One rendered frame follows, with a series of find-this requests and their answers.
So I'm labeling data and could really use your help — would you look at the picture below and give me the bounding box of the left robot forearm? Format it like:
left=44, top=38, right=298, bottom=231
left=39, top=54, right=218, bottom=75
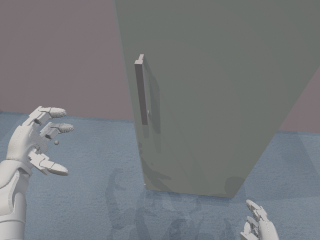
left=0, top=159, right=33, bottom=240

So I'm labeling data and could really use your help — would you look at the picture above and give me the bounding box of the robot left hand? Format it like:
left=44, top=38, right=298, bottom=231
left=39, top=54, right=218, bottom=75
left=6, top=106, right=75, bottom=176

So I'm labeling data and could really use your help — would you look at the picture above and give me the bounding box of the handle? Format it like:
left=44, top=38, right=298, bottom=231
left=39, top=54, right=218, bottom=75
left=134, top=54, right=149, bottom=125

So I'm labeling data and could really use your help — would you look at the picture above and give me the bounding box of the fridge door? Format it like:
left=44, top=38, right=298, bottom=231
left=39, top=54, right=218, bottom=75
left=114, top=0, right=320, bottom=198

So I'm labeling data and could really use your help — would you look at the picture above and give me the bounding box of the robot right hand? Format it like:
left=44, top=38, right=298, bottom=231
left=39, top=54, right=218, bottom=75
left=240, top=199, right=279, bottom=240

